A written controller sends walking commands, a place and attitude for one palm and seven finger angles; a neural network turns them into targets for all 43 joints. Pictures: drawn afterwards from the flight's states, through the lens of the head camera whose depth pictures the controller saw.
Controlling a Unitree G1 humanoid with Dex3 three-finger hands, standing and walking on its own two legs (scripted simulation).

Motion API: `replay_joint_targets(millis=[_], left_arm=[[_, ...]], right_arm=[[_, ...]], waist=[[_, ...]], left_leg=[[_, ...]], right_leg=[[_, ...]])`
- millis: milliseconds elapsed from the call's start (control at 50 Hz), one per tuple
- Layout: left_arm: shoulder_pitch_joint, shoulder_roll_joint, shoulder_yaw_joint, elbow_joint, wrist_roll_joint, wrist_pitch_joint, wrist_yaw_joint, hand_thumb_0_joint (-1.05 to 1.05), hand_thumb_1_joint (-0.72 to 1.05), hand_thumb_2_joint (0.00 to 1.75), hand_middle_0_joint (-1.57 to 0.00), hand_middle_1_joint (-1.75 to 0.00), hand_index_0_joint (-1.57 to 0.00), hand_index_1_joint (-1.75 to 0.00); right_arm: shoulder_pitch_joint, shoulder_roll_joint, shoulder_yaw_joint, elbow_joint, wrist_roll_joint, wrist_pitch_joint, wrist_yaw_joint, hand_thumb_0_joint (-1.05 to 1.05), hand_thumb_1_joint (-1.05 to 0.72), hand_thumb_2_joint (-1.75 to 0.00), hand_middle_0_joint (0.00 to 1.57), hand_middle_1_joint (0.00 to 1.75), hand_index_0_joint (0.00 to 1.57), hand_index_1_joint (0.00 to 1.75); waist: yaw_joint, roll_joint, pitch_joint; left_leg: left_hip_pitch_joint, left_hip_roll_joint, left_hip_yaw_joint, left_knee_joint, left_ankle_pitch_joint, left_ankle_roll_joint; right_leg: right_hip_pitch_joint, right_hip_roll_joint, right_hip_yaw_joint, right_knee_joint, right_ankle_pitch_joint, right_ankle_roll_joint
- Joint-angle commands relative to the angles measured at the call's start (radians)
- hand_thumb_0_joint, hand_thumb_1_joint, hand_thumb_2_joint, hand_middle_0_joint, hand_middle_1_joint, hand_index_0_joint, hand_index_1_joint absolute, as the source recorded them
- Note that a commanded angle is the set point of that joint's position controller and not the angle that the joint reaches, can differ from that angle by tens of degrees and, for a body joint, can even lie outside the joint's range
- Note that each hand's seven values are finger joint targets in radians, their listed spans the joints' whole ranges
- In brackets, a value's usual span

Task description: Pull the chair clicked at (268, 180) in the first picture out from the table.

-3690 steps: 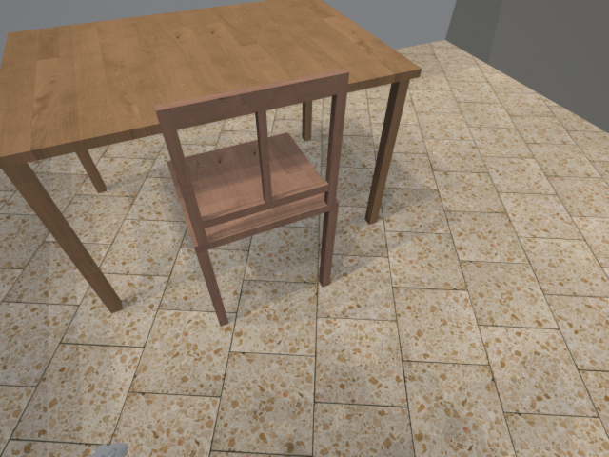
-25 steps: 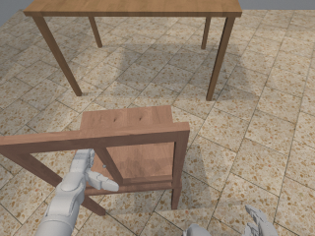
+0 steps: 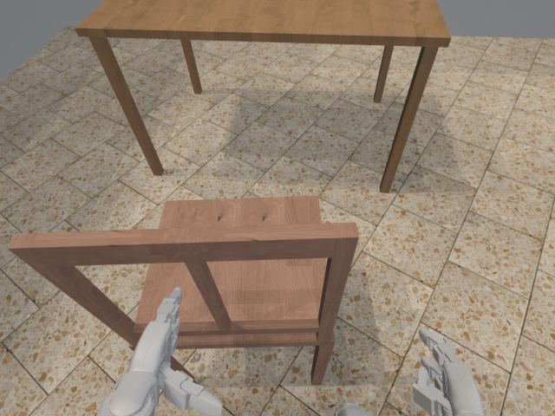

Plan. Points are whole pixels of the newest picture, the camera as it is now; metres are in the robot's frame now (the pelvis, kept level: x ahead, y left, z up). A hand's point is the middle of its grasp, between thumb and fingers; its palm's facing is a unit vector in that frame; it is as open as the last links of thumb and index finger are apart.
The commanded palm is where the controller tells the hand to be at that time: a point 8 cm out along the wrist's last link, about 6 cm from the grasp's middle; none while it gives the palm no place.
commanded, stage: draw the fingers out of the gap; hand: left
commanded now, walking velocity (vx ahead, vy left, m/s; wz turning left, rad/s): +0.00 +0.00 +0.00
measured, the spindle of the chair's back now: (212, 297) +0.31 +0.12 -0.05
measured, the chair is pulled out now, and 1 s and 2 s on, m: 0.66 0.66 0.66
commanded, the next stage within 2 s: draw the hand back to the body in 0.12 s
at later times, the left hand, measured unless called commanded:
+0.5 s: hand (158, 356) +0.20 +0.15 +0.05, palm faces +0.07 -0.99 -0.07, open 17.5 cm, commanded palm +0.15 +0.21 +0.05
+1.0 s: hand (84, 358) +0.18 +0.21 +0.10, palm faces +0.28 -0.88 -0.37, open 15.4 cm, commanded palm +0.15 +0.26 +0.14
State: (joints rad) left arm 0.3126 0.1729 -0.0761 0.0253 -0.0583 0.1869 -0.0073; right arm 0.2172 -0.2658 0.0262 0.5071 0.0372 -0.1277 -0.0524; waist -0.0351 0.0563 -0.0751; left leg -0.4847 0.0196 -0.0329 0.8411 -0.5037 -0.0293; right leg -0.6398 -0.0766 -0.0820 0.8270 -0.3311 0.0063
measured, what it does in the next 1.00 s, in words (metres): stands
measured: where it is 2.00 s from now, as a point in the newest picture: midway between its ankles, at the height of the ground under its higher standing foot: outside the picture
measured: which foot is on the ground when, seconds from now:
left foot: down 0.00-1.00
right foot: down 0.00-1.00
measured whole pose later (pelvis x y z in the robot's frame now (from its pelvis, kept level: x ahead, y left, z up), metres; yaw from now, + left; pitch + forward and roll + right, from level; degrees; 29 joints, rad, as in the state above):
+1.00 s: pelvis +0.01 +0.00 +0.01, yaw +0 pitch +1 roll -1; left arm 0.63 0.29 0.12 -0.40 -0.05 -0.04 0.15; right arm 0.22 -0.24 -0.01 0.56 0.05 -0.12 -0.11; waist 0.03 0.07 -0.04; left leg -0.29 0.03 -0.04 0.75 -0.49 -0.03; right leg -0.44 -0.06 -0.10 0.74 -0.32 0.00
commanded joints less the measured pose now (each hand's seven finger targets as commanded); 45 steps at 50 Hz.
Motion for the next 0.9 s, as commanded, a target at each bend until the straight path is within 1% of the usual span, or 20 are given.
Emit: replay_joint_targets(millis=[0, 60, 160, 220, 240, 260, 320, 380, 440, 480, 500, 520, 580, 640, 720, 740, 760, 780, 800, 880], left_arm=[[-0.001, 0.098, 0.055, -0.309, 0.003, -0.059, 0.026, 0.0, -0.55, 0.2, 0.0, 0.0, 0.0, 0.0], [0.101, 0.073, 0.028, -0.369, 0.016, -0.067, 0.037, 0.0, -0.55, 0.2, 0.0, 0.0, 0.0, 0.0], [0.177, 0.057, -0.002, -0.389, 0.024, -0.049, 0.03, 0.0, -0.55, 0.2, 0.0, 0.0, 0.0, 0.0], [0.24, 0.085, 0.024, -0.419, 0.024, -0.049, 0.03, 0.0, -0.55, 0.2, 0.0, 0.0, 0.0, 0.0], [0.117, 0.0, 0.047, -0.616, -0.103, -0.208, 0.031, 0.0, -0.55, 0.2, 0.0, 0.0, 0.0, 0.0], [0.177, 0.068, 0.097, -0.538, -0.093, -0.275, 0.033, 0.0, -0.55, 0.2, 0.0, 0.0, 0.0, 0.0], [0.211, 0.108, 0.156, -0.592, -0.113, -0.386, 0.032, 0.0, -0.55, 0.2, 0.0, 0.0, 0.0, 0.0], [0.232, 0.086, 0.162, -0.531, -0.12, -0.512, 0.002, 0.0, -0.55, 0.2, 0.0, 0.0, 0.0, 0.0], [0.259, 0.058, 0.137, -0.427, -0.127, -0.624, -0.078, 0.0, -0.55, 0.2, 0.0, 0.0, 0.0, 0.0], [0.31, 0.083, 0.159, -0.389, -0.135, -0.584, -0.131, 0.0, -0.55, 0.2, 0.0, 0.0, 0.0, 0.0], [0.287, 0.119, 0.187, -0.434, -0.15, -0.553, -0.147, 0.0, -0.55, 0.2, 0.0, 0.0, 0.0, 0.0], [0.252, 0.172, 0.233, -0.531, -0.169, -0.536, -0.156, 0.0, -0.55, 0.2, 0.0, 0.0, 0.0, 0.0], [0.198, 0.25, 0.33, -0.681, -0.211, -0.518, -0.136, 0.0, -0.55, 0.2, 0.0, 0.0, 0.0, 0.0], [0.253, 0.189, 0.34, -0.649, -0.249, -0.523, -0.113, 0.0, -0.51, 0.22, -0.01, -0.01, -0.01, -0.01], [0.296, 0.152, 0.334, -0.495, -0.262, -0.458, -0.143, 0.0, -0.37, 0.29, -0.02, -0.04, -0.02, -0.04], [0.367, 0.302, 0.386, -0.464, -0.063, -0.384, 0.01, 0.0, -0.33, 0.31, -0.03, -0.05, -0.03, -0.05], [0.361, 0.189, 0.299, -0.533, -0.043, -0.354, 0.064, 0.0, -0.3, 0.32, -0.04, -0.05, -0.04, -0.05], [0.34, 0.192, 0.302, -0.522, -0.035, -0.332, 0.094, 0.0, -0.26, 0.34, -0.04, -0.06, -0.04, -0.06], [0.336, 0.159, 0.268, -0.552, -0.022, -0.326, 0.111, 0.0, -0.22, 0.36, -0.04, -0.07, -0.04, -0.07], [0.246, 0.286, 0.328, -0.694, 0.004, -0.313, 0.176, 0.0, -0.08, 0.43, -0.07, -0.1, -0.07, -0.1]], right_arm=[[-0.041, -0.115, -0.057, -0.176, 0.001, -0.048, -0.015, 0.0, -0.9, -0.9, 0.2, 0.3, 0.2, 0.3], [-0.04, -0.102, -0.06, -0.191, 0.0, -0.05, -0.012, 0.0, -0.9, -0.9, 0.2, 0.3, 0.2, 0.3], [-0.044, -0.099, -0.06, -0.196, 0.001, -0.039, -0.017, 0.0, -0.9, -0.9, 0.2, 0.3, 0.2, 0.3], [-0.05, -0.096, -0.063, -0.203, 0.001, -0.038, -0.025, 0.0, -0.9, -0.9, 0.2, 0.3, 0.2, 0.3], [-0.038, -0.076, -0.057, -0.201, -0.002, -0.068, -0.028, 0.0, -0.9, -0.9, 0.2, 0.3, 0.2, 0.3], [-0.039, -0.082, -0.067, -0.162, -0.004, -0.088, -0.027, 0.0, -0.9, -0.9, 0.2, 0.3, 0.2, 0.3], [-0.021, -0.072, -0.071, -0.143, 0.004, -0.113, -0.018, 0.0, -0.9, -0.9, 0.2, 0.3, 0.2, 0.3], [-0.042, -0.061, -0.083, -0.105, 0.008, -0.126, 0.0, 0.0, -0.9, -0.9, 0.2, 0.3, 0.2, 0.3], [-0.074, -0.065, -0.09, -0.09, 0.011, -0.131, 0.024, 0.0, -0.9, -0.9, 0.2, 0.3, 0.2, 0.3], [-0.091, -0.078, -0.094, -0.122, 0.024, -0.118, 0.024, 0.0, -0.9, -0.9, 0.2, 0.3, 0.2, 0.3], [-0.089, -0.087, -0.092, -0.144, 0.029, -0.11, 0.017, 0.0, -0.9, -0.9, 0.2, 0.3, 0.2, 0.3], [-0.1, -0.092, -0.092, -0.165, 0.034, -0.108, 0.007, 0.0, -0.9, -0.9, 0.2, 0.3, 0.2, 0.3], [-0.102, -0.083, -0.081, -0.167, 0.041, -0.12, -0.023, 0.0, -0.9, -0.9, 0.2, 0.3, 0.2, 0.3], [-0.086, -0.063, -0.08, -0.127, 0.05, -0.137, -0.031, 0.0, -0.9, -0.9, 0.2, 0.3, 0.2, 0.3], [-0.092, -0.076, -0.081, -0.104, 0.058, -0.14, -0.036, 0.0, -0.9, -0.9, 0.2, 0.3, 0.2, 0.3], [-0.097, -0.063, -0.099, -0.11, 0.034, -0.084, -0.049, 0.0, -0.9, -0.9, 0.2, 0.3, 0.2, 0.3], [-0.094, -0.05, -0.088, -0.139, 0.027, -0.061, -0.048, 0.0, -0.9, -0.9, 0.2, 0.3, 0.2, 0.3], [-0.099, -0.053, -0.091, -0.133, 0.029, -0.05, -0.05, 0.0, -0.9, -0.9, 0.2, 0.3, 0.2, 0.3], [-0.107, -0.053, -0.085, -0.137, 0.024, -0.039, -0.051, 0.0, -0.9, -0.9, 0.2, 0.3, 0.2, 0.3], [-0.124, -0.067, -0.072, -0.14, 0.012, -0.032, -0.064, 0.0, -0.9, -0.9, 0.2, 0.3, 0.2, 0.3]], waist=[[-0.005, -0.063, -0.181], [0.002, -0.046, -0.199], [-0.015, -0.069, -0.143], [-0.006, -0.067, -0.149], [-0.012, -0.114, -0.135], [0.003, -0.095, -0.166], [0.018, -0.005, -0.207], [0.016, -0.014, -0.176], [0.009, -0.048, -0.136], [0.018, -0.048, -0.158], [0.014, -0.067, -0.179], [0.025, -0.039, -0.219], [0.029, -0.028, -0.247], [0.025, -0.068, -0.204], [0.018, -0.096, -0.12], [0.082, -0.037, -0.127], [0.054, -0.042, -0.067], [0.047, -0.065, -0.048], [0.052, -0.028, -0.036], [0.063, -0.018, -0.062]], left_leg=[[-0.069, -0.03, 0.017, -0.117, 0.291, 0.039], [-0.064, -0.029, 0.016, -0.102, 0.331, 0.036], [-0.097, -0.03, 0.011, -0.085, 0.282, 0.039], [-0.113, -0.033, 0.01, -0.076, 0.265, 0.039], [-0.138, -0.044, 0.004, -0.032, 0.272, 0.027], [-0.139, -0.042, 0.007, -0.017, 0.267, 0.025], [-0.131, -0.043, 0.009, -0.013, 0.292, 0.019], [-0.19, -0.036, 0.009, 0.024, 0.279, 0.011], [-0.27, -0.031, 0.01, 0.056, 0.196, 0.01], [-0.269, -0.034, 0.023, 0.034, 0.145, 0.02], [-0.263, -0.035, 0.025, 0.022, 0.119, 0.025], [-0.242, -0.037, 0.025, 0.013, 0.112, 0.029], [-0.2, -0.034, 0.014, -0.007, 0.139, 0.036], [-0.175, -0.029, 0.011, -0.021, 0.192, 0.03], [-0.165, -0.025, 0.011, -0.06, 0.156, 0.025], [-0.092, -0.002, 0.026, -0.101, 0.171, 0.024], [-0.075, -0.005, 0.027, -0.122, 0.157, 0.024], [-0.074, -0.003, 0.019, -0.129, 0.153, 0.021], [-0.04, -0.002, 0.027, -0.146, 0.165, 0.027], [0.051, 0.003, 0.009, -0.205, 0.222, 0.035]], right_leg=[[0.253, 0.021, 0.001, -0.09, 0.175, -0.013], [0.25, 0.022, -0.006, -0.066, 0.209, -0.018], [0.203, 0.024, -0.009, -0.068, 0.162, -0.014], [0.203, 0.025, -0.006, -0.063, 0.139, -0.016], [0.144, 0.041, -0.026, -0.041, 0.156, -0.016], [0.15, 0.042, -0.014, -0.021, 0.142, -0.022], [0.158, 0.041, -0.01, 0.001, 0.147, -0.028], [0.115, 0.045, -0.002, 0.031, 0.137, -0.031], [0.051, 0.041, 0.007, 0.052, 0.047, -0.026], [0.111, 0.031, 0.038, 0.004, -0.016, -0.022], [0.136, 0.024, 0.048, -0.016, -0.055, -0.016], [0.168, 0.018, 0.062, -0.031, -0.078, -0.015], [0.22, 0.023, 0.057, -0.052, -0.064, -0.017], [0.231, 0.032, 0.036, -0.064, 0.027, -0.015], [0.223, 0.03, 0.033, -0.116, -0.024, -0.007], [0.301, -0.005, 0.071, -0.135, 0.013, -0.029], [0.277, -0.01, 0.048, -0.156, 0.014, -0.023], [0.28, -0.007, 0.042, -0.171, 0.004, -0.024], [0.289, -0.006, 0.038, -0.178, 0.026, -0.025], [0.376, -0.002, 0.027, -0.208, 0.088, -0.031]])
